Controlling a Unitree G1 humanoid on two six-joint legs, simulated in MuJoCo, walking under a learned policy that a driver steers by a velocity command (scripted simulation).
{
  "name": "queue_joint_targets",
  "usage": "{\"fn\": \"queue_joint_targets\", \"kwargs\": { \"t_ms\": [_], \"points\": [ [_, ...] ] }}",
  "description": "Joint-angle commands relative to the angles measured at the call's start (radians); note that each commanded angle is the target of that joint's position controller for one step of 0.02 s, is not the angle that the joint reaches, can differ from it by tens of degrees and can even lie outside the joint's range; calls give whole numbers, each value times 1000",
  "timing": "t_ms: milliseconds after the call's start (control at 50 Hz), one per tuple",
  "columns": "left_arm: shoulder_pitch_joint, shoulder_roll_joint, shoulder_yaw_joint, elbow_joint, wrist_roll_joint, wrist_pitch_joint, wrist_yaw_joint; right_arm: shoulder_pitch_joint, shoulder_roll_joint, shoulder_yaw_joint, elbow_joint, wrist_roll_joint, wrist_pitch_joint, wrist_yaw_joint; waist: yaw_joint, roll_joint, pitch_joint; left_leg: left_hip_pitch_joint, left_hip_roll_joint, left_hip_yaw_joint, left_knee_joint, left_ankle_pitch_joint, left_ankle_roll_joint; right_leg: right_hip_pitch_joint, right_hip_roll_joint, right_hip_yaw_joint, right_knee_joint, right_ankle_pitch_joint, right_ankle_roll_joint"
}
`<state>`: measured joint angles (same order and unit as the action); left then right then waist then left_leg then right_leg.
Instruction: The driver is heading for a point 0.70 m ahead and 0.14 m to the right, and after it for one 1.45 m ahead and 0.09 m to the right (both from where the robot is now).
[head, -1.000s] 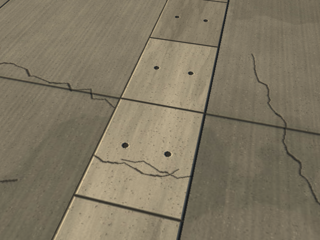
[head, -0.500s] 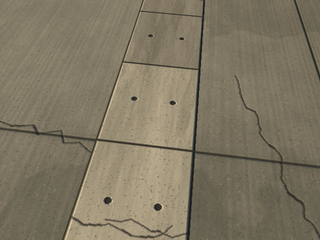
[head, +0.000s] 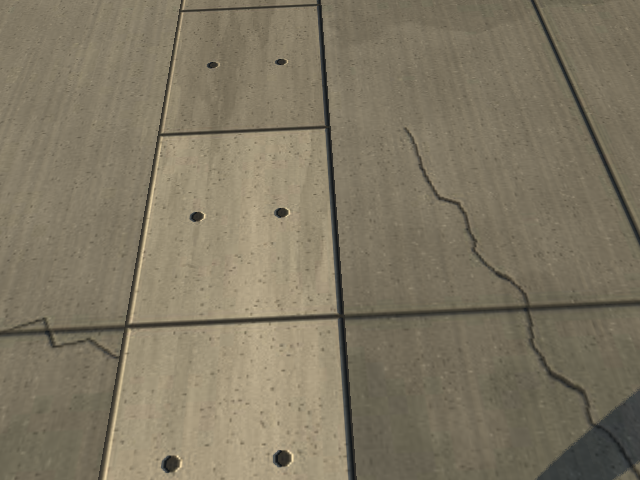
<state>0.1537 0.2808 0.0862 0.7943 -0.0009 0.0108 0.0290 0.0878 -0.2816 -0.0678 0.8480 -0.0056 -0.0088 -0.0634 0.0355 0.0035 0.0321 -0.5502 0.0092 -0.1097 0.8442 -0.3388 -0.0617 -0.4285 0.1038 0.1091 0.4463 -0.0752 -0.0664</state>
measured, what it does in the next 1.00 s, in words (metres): steps on the spot, turning right: left foot, then right foot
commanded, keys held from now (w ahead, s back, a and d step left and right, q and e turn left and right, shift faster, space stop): e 0.50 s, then no key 0.30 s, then w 0.20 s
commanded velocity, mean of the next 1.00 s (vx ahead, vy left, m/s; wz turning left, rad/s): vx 0.04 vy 0.00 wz -0.41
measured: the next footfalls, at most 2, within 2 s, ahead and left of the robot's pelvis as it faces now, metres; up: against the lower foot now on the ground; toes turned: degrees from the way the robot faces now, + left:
left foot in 0.14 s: +0.09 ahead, +0.15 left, +0.00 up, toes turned -10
right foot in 0.56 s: +0.02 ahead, -0.11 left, +0.00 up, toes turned -23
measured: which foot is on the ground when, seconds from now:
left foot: up 0.00-0.12, down 0.14-0.58, up 0.60-0.96, down 0.98-1.00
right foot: down 0.00-0.14, up 0.16-0.54, down 0.56-1.00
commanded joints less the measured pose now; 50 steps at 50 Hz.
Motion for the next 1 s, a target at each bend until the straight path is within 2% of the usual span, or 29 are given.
{"fn": "queue_joint_targets", "kwargs": {
  "t_ms": [20, 80, 120, 140, 160, 180, 200, 220, 240, 260, 320, 400, 500, 540, 560, 580, 600, 620, 640, 680, 700, 760, 800, 840, 880, 940, 960, 980, 1000],
  "points": [
    [-29, 163, 40, -84, -3, 1, 13, 47, -81, -18, -46, 5, -12, 4, -22, -147, -162, 94, -31, 20, -81, 25, -8, 116, -231, 311, -166, -191, -144],
    [-25, 158, 39, -100, -6, 14, 17, 75, -91, -21, -46, 15, -29, 18, -34, -165, -155, 168, -45, 24, -231, 29, 11, 147, -224, 361, -137, -150, -126],
    [-30, 142, 33, -114, -18, 25, 22, 158, -114, -31, -25, 15, -37, 30, -82, -150, -151, 335, -14, 36, -448, 143, 44, 88, -168, 338, -74, -153, -72],
    [4, 91, 20, -119, -19, 29, 22, 190, -182, -47, -25, -6, -34, 28, -67, -15, -171, 462, 174, -111, -517, 145, 107, -33, -94, 245, 97, -313, -17],
    [1, 73, 20, -163, -26, 17, 16, 140, -262, -65, -40, -41, -22, 26, -17, 297, -114, 450, 367, -375, -577, 301, 263, -237, 72, 24, 318, -502, 34],
    [10, 164, 45, -149, -4, 2, 8, 86, -199, -50, -80, -60, -24, 23, -25, 252, -119, 395, 420, -410, -575, 392, 329, -243, 3, 59, 545, -519, 70],
    [46, 196, 60, -122, -11, 4, 2, 28, -150, -37, -107, -48, -25, 16, 0, 170, -119, 385, 367, -293, -542, 436, 295, -226, -10, 58, 643, -453, 80],
    [78, 177, 61, -95, -13, 17, 5, -6, -127, -33, -118, -28, -24, 15, 14, 124, -105, 387, 297, -188, -519, 433, 243, -225, -18, 35, 694, -398, 98],
    [88, 158, 57, -88, -8, 29, 9, -8, -116, -28, -121, -10, -22, 13, 5, 118, -93, 402, 269, -135, -510, 426, 223, -247, -27, 26, 754, -350, 115],
    [84, 132, 50, -92, -10, 37, 7, 1, -112, -23, -121, -6, -18, 11, -4, 120, -79, 390, 252, -86, -510, 454, 226, -246, -31, 10, 796, -328, 131],
    [-5, 98, 32, -149, -25, 40, 0, 62, -125, -26, -114, -13, -3, 2, -54, 160, -56, 452, 237, -8, -528, 447, 251, -279, -69, -51, 684, -267, 163],
    [-53, 76, 14, -203, -20, 35, -20, 94, -179, -46, -117, -7, 7, 2, -88, 183, -92, 504, 283, 32, -517, 482, 272, -177, -126, -96, 478, -289, 168],
    [-36, 102, 24, -227, -22, 48, -44, 76, -212, -63, -127, 16, 6, 28, -78, 197, -91, 458, 317, 80, -478, 489, 255, 4, -117, -172, 252, -278, 107],
    [29, 91, 29, -206, -19, 49, -50, 62, -203, -60, -119, 37, 6, 32, -32, 172, -98, 414, 295, 109, -391, 459, 205, 148, -86, -192, 27, -138, 52],
    [72, 117, 39, -191, -17, 47, -42, 116, -165, -49, -95, 34, 3, 38, -23, 105, -118, 332, 259, 157, -304, 380, 144, 296, -83, -155, -77, 0, 19],
    [113, 211, 62, -195, -14, 44, -25, 133, -98, -26, -109, -9, -1, 48, -36, -131, -172, 119, 168, 250, -56, 57, 47, 508, -288, 112, -78, 351, -46],
    [95, 266, 61, -218, 7, 34, -20, 94, -67, -10, -159, -32, -7, 51, -37, -317, -188, -102, 52, 219, 162, -364, -13, 527, -511, 337, -31, 639, -249],
    [123, 208, 46, -211, 28, 14, -29, 27, -138, -31, -165, -8, -6, 44, 37, -197, -236, -93, 65, 108, 291, -350, -16, 451, -505, 312, -70, 497, -308],
    [77, 183, 34, -199, 29, -1, -31, 11, -153, -38, -160, 15, 1, 40, 10, -168, -173, -92, 76, 88, 320, -285, -5, 395, -433, 223, -85, 378, -254],
    [-29, 141, 18, -198, 3, -9, -23, 52, -152, -44, -122, 4, 20, 24, -34, -143, -115, -69, 84, 76, 282, -150, -9, 312, -348, 126, -101, 254, -168],
    [-51, 130, 10, -196, 5, -11, -19, 74, -148, -44, -115, -1, 24, 22, -51, -146, -111, -14, 72, 84, 288, -93, -16, 259, -328, 96, -108, 282, -164],
    [-66, 99, -4, -179, 14, -17, -12, 111, -109, -32, -105, 3, 22, 25, -65, -136, -124, 62, 68, 85, 152, -15, -22, 250, -298, 52, -113, 250, -159],
    [-61, 103, -4, -163, 13, -17, -10, 80, -83, -17, -114, 2, 20, 28, -45, -140, -114, 117, 69, 87, 10, -18, -18, 248, -297, 57, -111, 192, -159],
    [-12, 119, -1, -136, 9, -13, -13, 68, -88, -12, -119, 6, 15, 37, -13, -146, -110, 166, 56, 114, -91, -32, -5, 235, -301, 102, -163, -149, -171],
    [23, 170, 12, -116, -3, -10, -18, 50, -121, -18, -130, 19, 3, 46, 9, -175, -42, 141, 29, 147, -131, -82, 23, 219, -330, 198, -219, -433, -180],
    [10, 163, 7, -106, -21, -14, -18, 99, -100, -13, -107, 25, -29, 59, -31, -122, 3, 237, 16, 164, -305, -25, 89, 167, -331, 235, -214, -537, -159],
    [-7, 151, 3, -106, -25, -16, -18, 153, -89, -12, -80, 21, -41, 63, -62, -103, -3, 339, 5, 172, -387, 36, 112, 118, -305, 211, -189, -532, -141],
    [-26, 117, -7, -109, -20, -21, -19, 218, -94, -15, -55, 16, -51, 64, -90, -83, -23, 457, 32, 124, -416, 53, 135, 49, -265, 174, -127, -498, -108],
    [-77, 48, -27, -132, -8, -32, -25, 321, -133, -22, -32, 12, -59, 59, -125, 25, -47, 584, 162, -48, -481, 7, 182, -77, -186, 74, 81, -440, -50]
  ]
}}
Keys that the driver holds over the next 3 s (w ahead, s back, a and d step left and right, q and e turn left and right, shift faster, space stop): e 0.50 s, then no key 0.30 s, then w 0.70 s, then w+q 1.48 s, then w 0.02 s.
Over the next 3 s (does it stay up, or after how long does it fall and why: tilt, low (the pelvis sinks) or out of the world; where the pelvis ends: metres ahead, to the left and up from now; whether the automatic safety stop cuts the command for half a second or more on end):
stays up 1.02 -0.21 -0.02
